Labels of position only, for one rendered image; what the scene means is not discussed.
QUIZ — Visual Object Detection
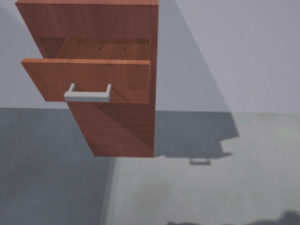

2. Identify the cabinet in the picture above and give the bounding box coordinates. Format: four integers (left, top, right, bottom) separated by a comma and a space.
15, 0, 159, 158

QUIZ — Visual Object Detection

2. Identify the drawer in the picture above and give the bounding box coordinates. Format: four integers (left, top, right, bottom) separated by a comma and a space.
21, 37, 152, 104

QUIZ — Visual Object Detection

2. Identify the handle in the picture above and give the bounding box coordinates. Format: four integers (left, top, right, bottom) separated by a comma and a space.
64, 83, 112, 102

